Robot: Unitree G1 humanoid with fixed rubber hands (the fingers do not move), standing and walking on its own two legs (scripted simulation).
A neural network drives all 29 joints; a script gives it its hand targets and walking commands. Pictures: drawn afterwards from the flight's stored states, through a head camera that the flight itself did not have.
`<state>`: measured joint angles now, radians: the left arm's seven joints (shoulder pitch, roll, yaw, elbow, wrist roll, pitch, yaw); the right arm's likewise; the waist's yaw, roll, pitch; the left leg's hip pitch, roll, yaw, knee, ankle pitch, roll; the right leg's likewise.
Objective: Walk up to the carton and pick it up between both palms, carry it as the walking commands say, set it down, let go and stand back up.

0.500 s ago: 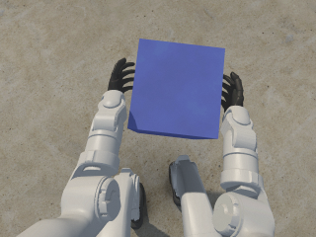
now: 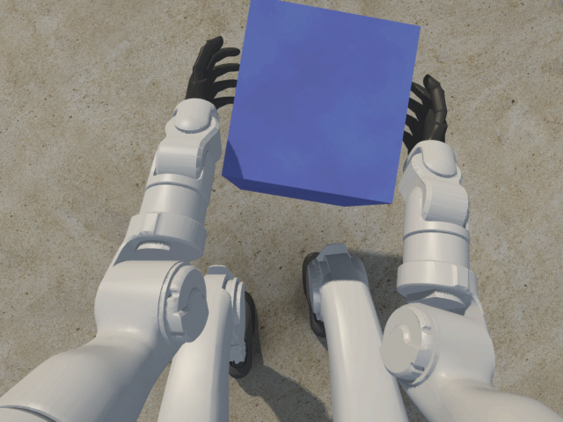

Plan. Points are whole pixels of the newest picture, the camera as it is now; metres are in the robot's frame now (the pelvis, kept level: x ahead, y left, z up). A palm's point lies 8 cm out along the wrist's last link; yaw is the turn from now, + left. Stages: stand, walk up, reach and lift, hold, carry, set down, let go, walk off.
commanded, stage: set down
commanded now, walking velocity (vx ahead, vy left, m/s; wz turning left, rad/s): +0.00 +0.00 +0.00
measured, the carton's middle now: (309, 127) +0.49 -0.10 -0.17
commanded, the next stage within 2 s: none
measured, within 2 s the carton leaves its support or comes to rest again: neither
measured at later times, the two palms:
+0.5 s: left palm (221, 105) +0.55 +0.04 -0.18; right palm (398, 141) +0.46 -0.24 -0.20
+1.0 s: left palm (231, 112) +0.56 +0.03 -0.26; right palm (388, 141) +0.48 -0.25 -0.27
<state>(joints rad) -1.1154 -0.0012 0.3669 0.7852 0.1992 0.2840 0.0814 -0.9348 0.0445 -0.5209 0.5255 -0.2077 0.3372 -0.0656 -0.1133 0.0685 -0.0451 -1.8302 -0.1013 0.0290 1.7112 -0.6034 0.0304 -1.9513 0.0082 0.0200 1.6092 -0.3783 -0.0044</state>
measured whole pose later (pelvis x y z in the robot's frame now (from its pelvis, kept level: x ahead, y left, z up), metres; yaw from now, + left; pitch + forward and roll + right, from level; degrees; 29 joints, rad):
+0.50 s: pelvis -0.02 +0.00 -0.06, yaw +0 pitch +37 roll +2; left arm -1.41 0.09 0.34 0.80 0.17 0.31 0.09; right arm -1.19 -0.04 -0.53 0.50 -0.18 0.37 -0.07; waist -0.13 0.07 0.30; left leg -1.94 -0.11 0.05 1.92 -0.64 0.04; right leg -2.06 0.00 0.02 1.81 -0.40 0.00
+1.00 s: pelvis -0.03 +0.01 -0.11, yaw +1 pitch +31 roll +1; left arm -1.60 0.20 0.25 0.90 0.11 0.33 0.13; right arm -1.41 -0.19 -0.40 0.67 -0.09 0.40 -0.11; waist -0.17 0.07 0.53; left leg -2.00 -0.13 0.06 2.12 -0.67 0.04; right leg -2.12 0.02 0.04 2.00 -0.42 0.04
